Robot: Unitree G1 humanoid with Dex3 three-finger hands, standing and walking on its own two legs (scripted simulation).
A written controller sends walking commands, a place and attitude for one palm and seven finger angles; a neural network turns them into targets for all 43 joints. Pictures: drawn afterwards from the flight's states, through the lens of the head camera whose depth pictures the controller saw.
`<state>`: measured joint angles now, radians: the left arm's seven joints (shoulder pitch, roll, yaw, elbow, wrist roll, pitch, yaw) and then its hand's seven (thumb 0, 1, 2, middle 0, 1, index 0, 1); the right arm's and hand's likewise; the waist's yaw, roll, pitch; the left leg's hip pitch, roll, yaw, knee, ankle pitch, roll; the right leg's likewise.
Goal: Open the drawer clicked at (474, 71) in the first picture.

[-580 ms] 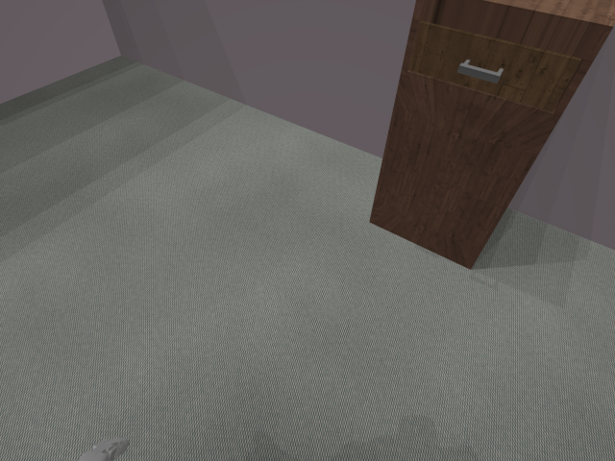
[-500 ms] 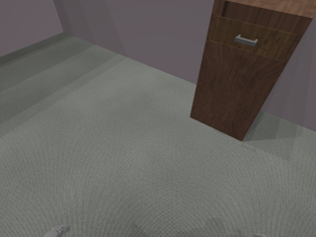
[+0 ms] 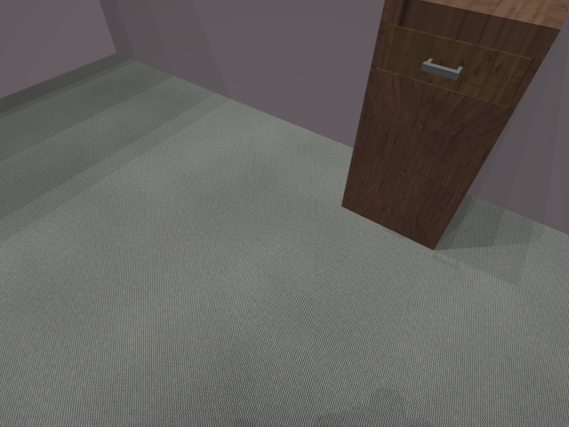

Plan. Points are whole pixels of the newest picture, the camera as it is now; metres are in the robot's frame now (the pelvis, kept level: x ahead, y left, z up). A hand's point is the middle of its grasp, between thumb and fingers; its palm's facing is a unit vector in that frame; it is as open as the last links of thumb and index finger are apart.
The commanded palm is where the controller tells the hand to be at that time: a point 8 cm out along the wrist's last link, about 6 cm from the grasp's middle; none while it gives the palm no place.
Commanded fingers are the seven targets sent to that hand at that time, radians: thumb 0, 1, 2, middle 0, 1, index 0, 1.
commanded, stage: stand and wait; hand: left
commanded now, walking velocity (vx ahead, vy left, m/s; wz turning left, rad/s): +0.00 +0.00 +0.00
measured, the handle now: (442, 68) +1.11 -0.42 +0.01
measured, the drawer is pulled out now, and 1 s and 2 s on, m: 0.00 0.00 0.00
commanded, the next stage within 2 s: look at it before walking up in 0.28 s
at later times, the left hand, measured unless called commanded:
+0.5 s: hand out of the picture +0.07 +0.24 -0.15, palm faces -0.04 -0.95 -0.32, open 7.4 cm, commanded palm none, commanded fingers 0.00 0.90 0.90 -0.20 -0.30 -0.20 -0.30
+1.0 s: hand out of the picture +0.07 +0.24 -0.15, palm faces -0.04 -0.94 -0.33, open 7.4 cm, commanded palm none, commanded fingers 0.00 0.90 0.90 -0.20 -0.30 -0.20 -0.30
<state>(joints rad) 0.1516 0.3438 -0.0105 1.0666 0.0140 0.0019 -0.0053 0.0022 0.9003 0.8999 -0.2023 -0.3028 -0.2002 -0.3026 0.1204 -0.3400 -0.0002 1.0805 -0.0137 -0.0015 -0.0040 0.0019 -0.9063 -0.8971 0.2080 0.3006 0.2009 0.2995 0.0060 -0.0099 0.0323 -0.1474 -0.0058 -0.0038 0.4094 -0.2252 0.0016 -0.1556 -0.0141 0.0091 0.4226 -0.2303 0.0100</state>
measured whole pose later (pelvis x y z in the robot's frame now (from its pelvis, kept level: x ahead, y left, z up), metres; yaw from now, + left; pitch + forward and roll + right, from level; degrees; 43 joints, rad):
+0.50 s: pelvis -0.01 +0.00 +0.00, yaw +0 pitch -2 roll +0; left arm 0.13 0.34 -0.01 1.08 0.02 -0.01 -0.01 0.00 0.90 0.90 -0.20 -0.30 -0.20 -0.30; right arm 0.13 -0.34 0.00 1.11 -0.01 -0.01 0.00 0.00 -0.91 -0.90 0.21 0.30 0.20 0.30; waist 0.00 -0.01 0.03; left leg -0.15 0.00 0.00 0.38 -0.19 -0.01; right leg -0.16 -0.01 0.01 0.39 -0.19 0.00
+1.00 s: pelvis +0.00 -0.01 +0.00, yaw +0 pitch -1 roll +0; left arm 0.14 0.34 -0.01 1.09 0.02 -0.01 -0.01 0.00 0.90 0.90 -0.20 -0.30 -0.20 -0.30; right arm 0.11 -0.34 0.01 1.11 -0.01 -0.01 0.00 0.00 -0.91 -0.90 0.21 0.30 0.20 0.30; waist 0.01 -0.01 0.04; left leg -0.14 0.01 -0.01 0.36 -0.19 -0.01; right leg -0.15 0.00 0.01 0.38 -0.20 0.00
